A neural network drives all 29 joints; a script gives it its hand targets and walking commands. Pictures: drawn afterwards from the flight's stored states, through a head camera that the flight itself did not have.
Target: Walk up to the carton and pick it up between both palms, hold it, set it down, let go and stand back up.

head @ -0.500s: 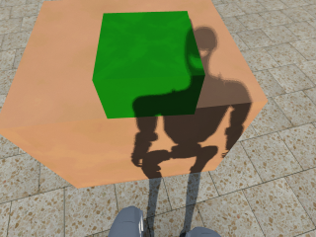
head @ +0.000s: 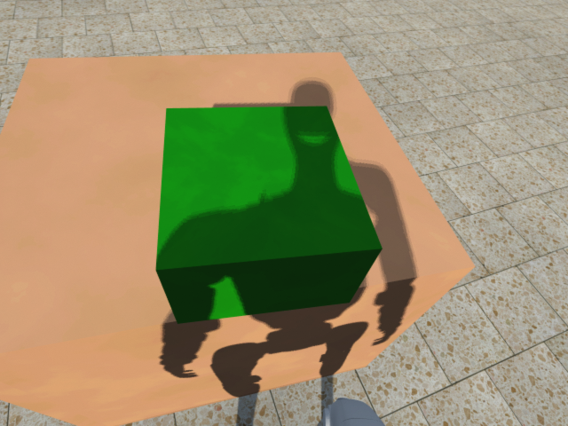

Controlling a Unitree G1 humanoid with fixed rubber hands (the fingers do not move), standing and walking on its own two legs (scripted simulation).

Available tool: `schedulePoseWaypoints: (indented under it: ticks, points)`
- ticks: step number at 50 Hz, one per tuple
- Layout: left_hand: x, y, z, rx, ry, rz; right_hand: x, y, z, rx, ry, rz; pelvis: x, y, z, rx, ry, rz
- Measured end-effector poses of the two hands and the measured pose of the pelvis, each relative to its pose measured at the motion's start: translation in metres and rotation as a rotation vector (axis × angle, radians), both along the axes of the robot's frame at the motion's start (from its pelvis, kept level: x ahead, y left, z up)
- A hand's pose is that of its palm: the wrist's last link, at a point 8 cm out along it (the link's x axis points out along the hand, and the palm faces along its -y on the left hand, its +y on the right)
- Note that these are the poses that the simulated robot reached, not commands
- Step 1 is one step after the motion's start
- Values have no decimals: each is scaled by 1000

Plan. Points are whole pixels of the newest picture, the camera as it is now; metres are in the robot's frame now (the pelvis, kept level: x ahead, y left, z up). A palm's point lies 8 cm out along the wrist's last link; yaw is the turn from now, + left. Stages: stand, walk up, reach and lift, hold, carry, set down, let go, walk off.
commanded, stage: walk up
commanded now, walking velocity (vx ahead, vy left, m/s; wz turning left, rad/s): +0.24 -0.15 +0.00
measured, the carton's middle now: (258, 205) +0.44 +0.05 +0.02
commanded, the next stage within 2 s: none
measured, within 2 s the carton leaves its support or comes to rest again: neither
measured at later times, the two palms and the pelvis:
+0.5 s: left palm out of the picture +0.09 +0.15 -0.13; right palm out of the picture +0.04 -0.28 -0.16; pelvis +0.04 -0.08 +0.00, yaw +2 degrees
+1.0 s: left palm out of the picture -0.02 +0.09 -0.14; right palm out of the picture +0.01 -0.29 -0.15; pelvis +0.05 -0.10 +0.00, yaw +2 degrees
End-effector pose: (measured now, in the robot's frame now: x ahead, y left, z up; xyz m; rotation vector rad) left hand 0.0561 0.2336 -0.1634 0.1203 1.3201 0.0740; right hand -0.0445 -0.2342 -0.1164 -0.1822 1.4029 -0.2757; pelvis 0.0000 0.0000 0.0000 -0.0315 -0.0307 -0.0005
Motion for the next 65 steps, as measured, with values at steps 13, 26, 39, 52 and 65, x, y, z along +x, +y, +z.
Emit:
schedulePoseWaypoints:
  ticks: [13, 26, 39, 52, 65]
  points:
    - [82, -78, 17, 42, -131, -83, -18, -12, -37, 159, 142, -96, 25, -48, -10, 38, 4, 3]
    - [30, -87, 31, 106, -84, 63, 92, -50, -45, 173, -46, 60, 38, -78, -2, 47, -17, 36]
    - [-76, -123, 22, 41, 179, 146, 79, -74, -37, 142, 50, 79, 42, -94, 1, 37, -16, 39]
    - [-65, -139, 18, 8, 179, 155, 51, -55, -37, 183, 137, 52, 48, -98, 0, 31, 4, 44]
    - [-27, -128, 14, 36, 112, 140, 62, -51, -39, 187, 122, 49, 60, -100, -2, 32, 14, 52]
